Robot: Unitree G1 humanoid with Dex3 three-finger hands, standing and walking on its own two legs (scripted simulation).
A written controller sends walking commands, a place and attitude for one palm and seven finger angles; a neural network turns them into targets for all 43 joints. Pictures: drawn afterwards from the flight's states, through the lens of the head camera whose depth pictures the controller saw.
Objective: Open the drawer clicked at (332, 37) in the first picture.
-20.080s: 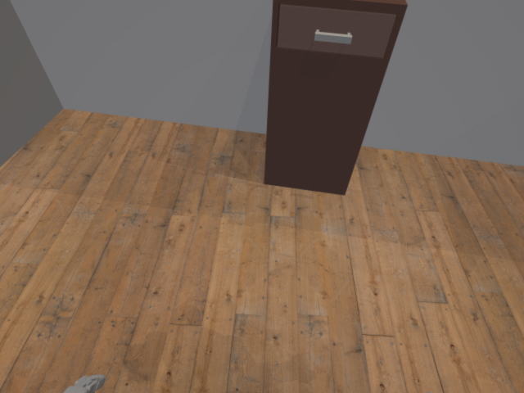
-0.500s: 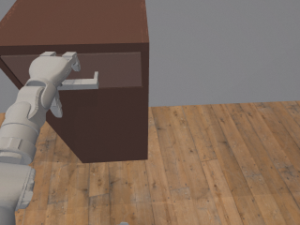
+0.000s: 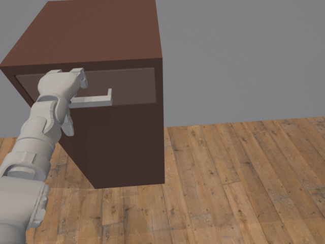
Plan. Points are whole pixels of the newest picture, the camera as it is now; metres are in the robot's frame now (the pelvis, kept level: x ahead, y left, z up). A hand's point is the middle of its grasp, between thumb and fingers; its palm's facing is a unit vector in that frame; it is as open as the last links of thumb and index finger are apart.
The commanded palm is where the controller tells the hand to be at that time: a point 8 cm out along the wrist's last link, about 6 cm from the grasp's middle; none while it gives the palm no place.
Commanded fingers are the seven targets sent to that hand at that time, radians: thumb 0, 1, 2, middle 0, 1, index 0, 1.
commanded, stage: move the hooked fingers above the handle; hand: left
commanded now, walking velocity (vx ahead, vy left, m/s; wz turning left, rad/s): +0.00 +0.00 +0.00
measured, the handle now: (91, 97) +0.51 +0.23 +0.06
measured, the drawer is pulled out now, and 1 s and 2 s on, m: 0.00 0.00 0.00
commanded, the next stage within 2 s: lower the fingers behind the handle in 0.98 s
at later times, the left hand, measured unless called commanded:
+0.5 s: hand (81, 91) +0.47 +0.23 +0.12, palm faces -0.04 -0.02 -1.00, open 13.6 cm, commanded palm +0.44 +0.25 +0.17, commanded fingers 0.00 -0.50 0.30 -0.30 -1.20 -0.30 -1.20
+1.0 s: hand (76, 91) +0.47 +0.24 +0.13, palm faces +0.05 -0.02 -1.00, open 13.7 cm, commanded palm +0.43 +0.25 +0.17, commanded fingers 0.00 -0.50 0.30 -0.30 -1.20 -0.30 -1.20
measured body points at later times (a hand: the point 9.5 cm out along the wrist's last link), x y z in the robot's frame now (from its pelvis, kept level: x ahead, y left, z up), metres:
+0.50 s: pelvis +0.00 -0.02 +0.00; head +0.04 -0.04 +0.45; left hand +0.46 +0.23 +0.18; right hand +0.06 -0.28 -0.14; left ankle +0.02 +0.11 -0.72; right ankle -0.03 -0.13 -0.72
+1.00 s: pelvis +0.01 -0.01 +0.00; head +0.05 -0.02 +0.45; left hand +0.46 +0.24 +0.18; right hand +0.10 -0.27 -0.13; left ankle +0.02 +0.11 -0.72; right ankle -0.03 -0.13 -0.72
